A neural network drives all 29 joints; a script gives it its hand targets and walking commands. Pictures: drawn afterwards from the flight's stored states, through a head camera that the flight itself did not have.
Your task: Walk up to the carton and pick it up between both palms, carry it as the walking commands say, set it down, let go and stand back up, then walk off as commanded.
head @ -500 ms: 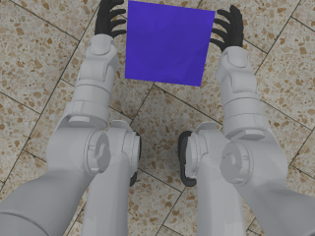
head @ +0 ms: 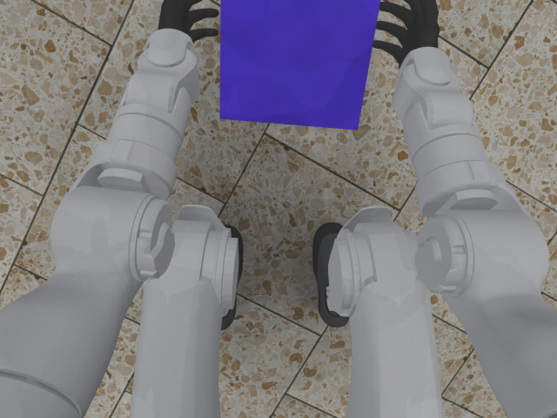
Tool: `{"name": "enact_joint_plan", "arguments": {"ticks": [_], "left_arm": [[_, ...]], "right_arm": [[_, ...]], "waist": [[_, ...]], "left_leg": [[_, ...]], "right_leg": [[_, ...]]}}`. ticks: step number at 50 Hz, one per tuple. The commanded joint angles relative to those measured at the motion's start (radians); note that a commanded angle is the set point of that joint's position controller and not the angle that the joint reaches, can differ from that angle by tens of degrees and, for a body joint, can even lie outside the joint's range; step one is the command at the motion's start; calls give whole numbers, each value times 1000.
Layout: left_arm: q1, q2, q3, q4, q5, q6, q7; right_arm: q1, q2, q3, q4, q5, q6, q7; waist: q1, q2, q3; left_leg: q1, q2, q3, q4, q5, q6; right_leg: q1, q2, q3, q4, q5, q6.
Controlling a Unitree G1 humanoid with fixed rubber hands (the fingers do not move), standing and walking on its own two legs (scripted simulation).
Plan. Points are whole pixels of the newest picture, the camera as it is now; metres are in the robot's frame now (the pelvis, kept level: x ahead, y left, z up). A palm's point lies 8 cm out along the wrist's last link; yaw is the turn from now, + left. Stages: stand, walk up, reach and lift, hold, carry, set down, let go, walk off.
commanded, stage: set down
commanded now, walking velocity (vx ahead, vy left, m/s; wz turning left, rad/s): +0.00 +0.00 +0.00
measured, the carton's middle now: (293, 57) +0.52 -0.01 -0.26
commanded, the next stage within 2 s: none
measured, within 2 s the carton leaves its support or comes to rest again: neither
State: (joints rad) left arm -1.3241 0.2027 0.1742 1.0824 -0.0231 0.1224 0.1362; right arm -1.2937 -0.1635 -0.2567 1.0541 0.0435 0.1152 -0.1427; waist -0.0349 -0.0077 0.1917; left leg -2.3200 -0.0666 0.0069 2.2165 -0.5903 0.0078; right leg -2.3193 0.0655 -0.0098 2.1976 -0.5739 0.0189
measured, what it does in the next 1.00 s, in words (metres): stands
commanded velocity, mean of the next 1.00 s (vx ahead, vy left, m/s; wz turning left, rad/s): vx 0.00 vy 0.00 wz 0.00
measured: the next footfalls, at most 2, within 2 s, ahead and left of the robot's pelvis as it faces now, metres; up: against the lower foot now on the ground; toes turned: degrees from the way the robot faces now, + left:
none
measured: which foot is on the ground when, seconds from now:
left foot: down 0.00-1.00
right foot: down 0.00-1.00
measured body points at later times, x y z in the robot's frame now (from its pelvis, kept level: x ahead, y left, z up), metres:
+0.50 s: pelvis -0.01 +0.00 -0.01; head +0.34 +0.01 +0.28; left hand +0.53 +0.13 -0.18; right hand +0.52 -0.15 -0.17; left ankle +0.10 +0.11 -0.33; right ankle +0.11 -0.11 -0.33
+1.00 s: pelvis +0.00 +0.00 -0.01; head +0.34 +0.01 +0.27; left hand +0.53 +0.13 -0.18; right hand +0.52 -0.16 -0.18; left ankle +0.10 +0.11 -0.33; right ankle +0.11 -0.11 -0.33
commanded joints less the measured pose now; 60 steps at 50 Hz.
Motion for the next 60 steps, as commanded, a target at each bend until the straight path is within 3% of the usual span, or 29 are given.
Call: {"name": "enact_joint_plan", "arguments": {"ticks": [1, 19, 60], "left_arm": [[-470, -910, -279, -150, -65, -53, -246], [-531, -832, -214, -71, -52, -58, -269], [-392, -719, -90, -7, 62, -41, -294]], "right_arm": [[-499, 923, 304, -137, 70, -38, 248], [-541, 854, 227, -58, 53, -40, 259], [-408, 767, 122, 25, -41, -20, 297]], "waist": [[19, 38, -1020], [21, 37, -835], [30, 25, -623]], "left_leg": [[548, -87, -3, -156, 404, 17], [445, -73, -3, -147, 279, 25], [355, -63, -26, -137, 283, 30]], "right_leg": [[491, 83, -28, -124, 402, -15], [431, 81, -17, -117, 285, -27], [350, 74, 0, -104, 283, -24]]}}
